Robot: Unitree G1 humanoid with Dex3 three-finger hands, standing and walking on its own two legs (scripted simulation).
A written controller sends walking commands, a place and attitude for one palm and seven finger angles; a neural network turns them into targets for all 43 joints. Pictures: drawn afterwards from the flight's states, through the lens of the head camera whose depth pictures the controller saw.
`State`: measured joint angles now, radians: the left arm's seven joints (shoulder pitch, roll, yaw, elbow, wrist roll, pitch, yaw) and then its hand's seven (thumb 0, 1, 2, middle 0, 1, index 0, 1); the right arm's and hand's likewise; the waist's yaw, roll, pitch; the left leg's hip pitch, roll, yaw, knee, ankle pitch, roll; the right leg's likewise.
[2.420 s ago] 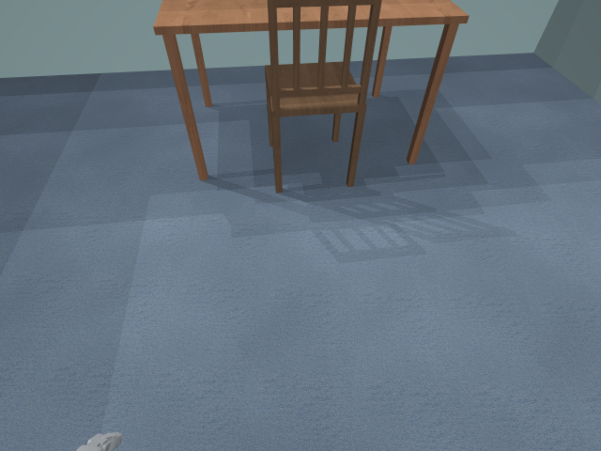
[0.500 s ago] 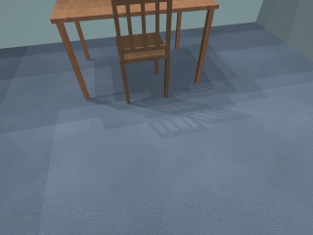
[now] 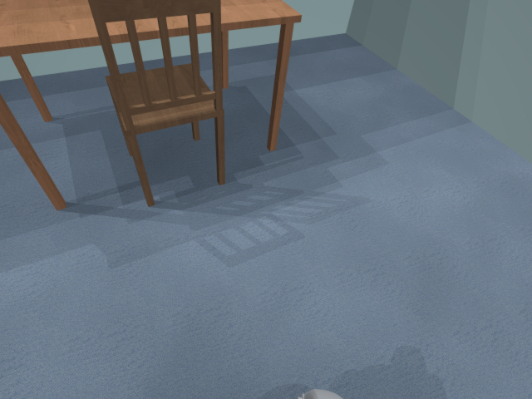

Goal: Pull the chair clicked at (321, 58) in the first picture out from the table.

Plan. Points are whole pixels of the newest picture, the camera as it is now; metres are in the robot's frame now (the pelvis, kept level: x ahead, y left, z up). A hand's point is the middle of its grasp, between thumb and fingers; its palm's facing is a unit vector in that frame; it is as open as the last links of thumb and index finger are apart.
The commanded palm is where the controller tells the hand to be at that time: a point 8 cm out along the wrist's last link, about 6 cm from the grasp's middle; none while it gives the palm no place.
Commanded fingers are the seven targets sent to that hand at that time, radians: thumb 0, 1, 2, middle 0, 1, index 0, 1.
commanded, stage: walk to a spot facing it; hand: left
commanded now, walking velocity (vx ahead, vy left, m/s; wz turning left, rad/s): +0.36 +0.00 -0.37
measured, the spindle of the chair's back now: (168, 61) +1.11 +0.43 -0.08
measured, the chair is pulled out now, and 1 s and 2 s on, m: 0.00 0.00 0.00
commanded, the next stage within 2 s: turn to face it in 1.16 s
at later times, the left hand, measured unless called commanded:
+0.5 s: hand (233, 290) +0.35 +0.09 -0.17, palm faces -0.22 -0.96 -0.16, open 7.4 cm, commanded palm none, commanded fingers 0.00 0.90 0.90 -0.20 -0.30 -0.20 -0.30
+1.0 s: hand (213, 255) +0.43 +0.15 -0.18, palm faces -0.18 -0.97 -0.13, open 7.4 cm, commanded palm none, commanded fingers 0.00 0.90 0.90 -0.20 -0.30 -0.20 -0.30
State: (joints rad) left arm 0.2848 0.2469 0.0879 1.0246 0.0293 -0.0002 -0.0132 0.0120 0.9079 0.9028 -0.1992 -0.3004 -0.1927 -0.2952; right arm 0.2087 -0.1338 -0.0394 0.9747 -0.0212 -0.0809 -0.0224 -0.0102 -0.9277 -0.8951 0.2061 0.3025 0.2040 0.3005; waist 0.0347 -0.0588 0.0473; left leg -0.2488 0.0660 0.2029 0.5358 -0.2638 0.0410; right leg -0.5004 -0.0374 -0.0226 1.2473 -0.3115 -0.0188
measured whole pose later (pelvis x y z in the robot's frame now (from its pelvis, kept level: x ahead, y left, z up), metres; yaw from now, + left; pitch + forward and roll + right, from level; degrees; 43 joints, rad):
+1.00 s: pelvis +0.42 -0.03 +0.01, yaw -16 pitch -2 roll -1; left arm 0.34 0.18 0.06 1.12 0.03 -0.01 -0.01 0.01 0.91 0.90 -0.20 -0.30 -0.19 -0.30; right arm 0.25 -0.15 -0.04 1.01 -0.03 -0.08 -0.02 0.00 -0.93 -0.90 0.20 0.30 0.20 0.30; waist 0.03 -0.04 0.04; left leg -0.18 0.07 0.23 0.48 -0.27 0.04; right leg -0.45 -0.06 -0.04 1.19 -0.31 -0.02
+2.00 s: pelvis +0.62 -0.11 +0.00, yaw -5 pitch +1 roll -2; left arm 0.20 0.27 0.09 0.96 0.02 0.06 0.02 0.01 0.91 0.90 -0.20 -0.30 -0.19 -0.30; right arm 0.21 -0.20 -0.05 0.92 -0.02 0.02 0.00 0.00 -0.91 -0.90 0.20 0.30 0.20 0.30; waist 0.00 -0.03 0.07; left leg -0.31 0.01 0.07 0.53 -0.24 0.07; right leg -0.51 -0.09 -0.05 1.13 -0.38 0.09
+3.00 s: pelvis +0.61 -0.14 +0.00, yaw +28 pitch -1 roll +0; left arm 0.22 0.27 0.05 0.96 0.01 0.06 0.02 0.01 0.91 0.90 -0.20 -0.30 -0.19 -0.30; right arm 0.12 -0.20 -0.02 0.92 -0.02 0.03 0.00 0.00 -0.90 -0.90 0.20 0.30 0.20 0.30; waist 0.03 -0.03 0.10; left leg -0.18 -0.01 0.02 0.47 -0.28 0.03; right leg -0.43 -0.10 -0.04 1.00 -0.44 0.08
